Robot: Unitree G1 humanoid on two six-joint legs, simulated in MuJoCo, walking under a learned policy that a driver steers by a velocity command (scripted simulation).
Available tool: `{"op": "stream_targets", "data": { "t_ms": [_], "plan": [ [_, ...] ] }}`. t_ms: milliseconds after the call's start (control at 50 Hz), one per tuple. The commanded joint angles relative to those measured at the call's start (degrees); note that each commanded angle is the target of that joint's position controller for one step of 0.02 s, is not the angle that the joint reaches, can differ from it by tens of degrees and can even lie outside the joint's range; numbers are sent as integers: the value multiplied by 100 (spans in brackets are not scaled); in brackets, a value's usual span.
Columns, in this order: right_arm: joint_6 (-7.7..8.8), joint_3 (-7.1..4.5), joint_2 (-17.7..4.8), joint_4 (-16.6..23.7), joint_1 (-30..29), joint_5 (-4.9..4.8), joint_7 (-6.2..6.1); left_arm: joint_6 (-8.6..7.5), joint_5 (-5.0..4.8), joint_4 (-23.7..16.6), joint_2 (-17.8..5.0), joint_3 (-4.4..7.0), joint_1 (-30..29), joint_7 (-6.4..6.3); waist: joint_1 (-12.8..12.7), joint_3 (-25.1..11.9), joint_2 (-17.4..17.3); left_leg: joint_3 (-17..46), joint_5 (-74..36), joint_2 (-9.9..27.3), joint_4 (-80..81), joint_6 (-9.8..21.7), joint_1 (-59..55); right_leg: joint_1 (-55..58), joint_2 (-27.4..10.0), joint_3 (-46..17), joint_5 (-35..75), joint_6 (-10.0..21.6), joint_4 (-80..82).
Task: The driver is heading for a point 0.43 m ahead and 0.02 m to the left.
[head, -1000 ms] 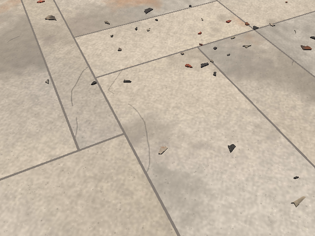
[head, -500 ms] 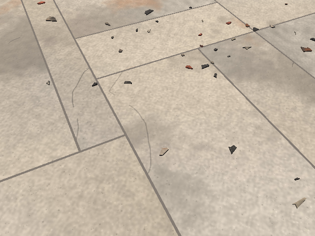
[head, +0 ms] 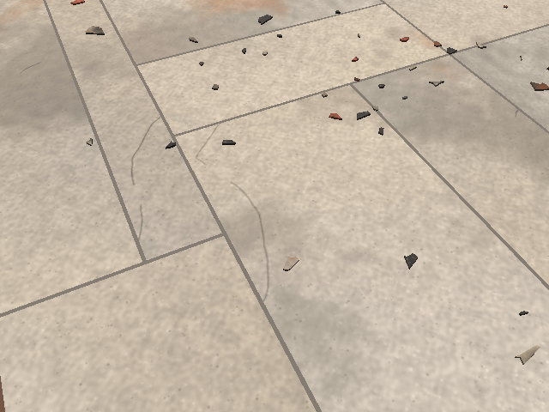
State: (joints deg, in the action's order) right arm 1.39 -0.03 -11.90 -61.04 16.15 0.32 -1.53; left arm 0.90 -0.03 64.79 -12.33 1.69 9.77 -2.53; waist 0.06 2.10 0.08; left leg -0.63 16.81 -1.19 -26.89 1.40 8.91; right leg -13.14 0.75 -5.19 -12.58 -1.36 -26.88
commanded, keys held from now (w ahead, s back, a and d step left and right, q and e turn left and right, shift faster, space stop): no key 0.80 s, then w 0.20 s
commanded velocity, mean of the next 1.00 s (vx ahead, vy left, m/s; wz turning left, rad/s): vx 0.03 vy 0.00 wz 0.00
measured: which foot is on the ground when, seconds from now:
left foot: down 0.00-1.00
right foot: down 0.00-0.86, up 0.88-1.00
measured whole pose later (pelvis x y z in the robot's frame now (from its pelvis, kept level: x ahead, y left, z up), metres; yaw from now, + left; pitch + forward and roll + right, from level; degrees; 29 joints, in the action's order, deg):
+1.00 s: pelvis +0.03 +0.00 +0.00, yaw +0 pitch +0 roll +0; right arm 2.7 -2.4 -12.3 -60.3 24.1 -0.9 -2.0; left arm -2.7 -1.5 63.7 -11.8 1.8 15.1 -1.5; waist 1.7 -1.0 -1.0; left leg -0.6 18.4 -1.1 -23.4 2.8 5.7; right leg -21.3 -1.0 1.1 -25.3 2.3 -48.2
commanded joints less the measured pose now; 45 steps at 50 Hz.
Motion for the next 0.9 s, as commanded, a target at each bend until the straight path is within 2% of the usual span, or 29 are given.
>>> {"op": "stream_targets", "data": {
  "t_ms": [20,800,820,840,860,880,900],
  "plan": [
    [35,-93,-566,109,354,-3,-14,-34,-1,-115,-587,75,116,-24,-2,30,-35,264,-593,285,632,55,450,262,-128,-42,830,202,298],
    [30,-123,-369,85,781,-29,-11,-48,-22,-41,-424,35,584,-88,7,127,-39,312,-897,282,675,138,374,190,-162,22,867,106,285],
    [24,-115,-327,30,875,-23,-19,-42,-16,5,-339,16,685,-90,6,-8,-87,313,-288,260,771,156,320,248,-82,123,433,104,250],
    [7,-152,-420,15,913,-54,-39,-39,-33,6,-310,13,678,-96,43,78,-192,424,741,278,916,243,361,91,76,303,-227,118,41],
    [-9,-231,-661,48,926,-105,-66,-59,-59,-43,-331,27,604,-96,108,227,-456,780,1861,474,1132,456,406,-268,275,555,-1025,142,-405],
    [-5,-297,-864,66,1062,-146,-86,-120,-62,-166,-353,31,410,-79,215,437,-751,1480,2812,975,1506,765,359,-851,294,679,-1371,181,-940],
    [27,-376,-1065,103,1110,-161,-98,-220,-72,-327,-349,20,177,-39,298,691,-992,2279,3223,1617,1885,1117,420,-1287,73,666,-1309,246,-1547]
  ]
}}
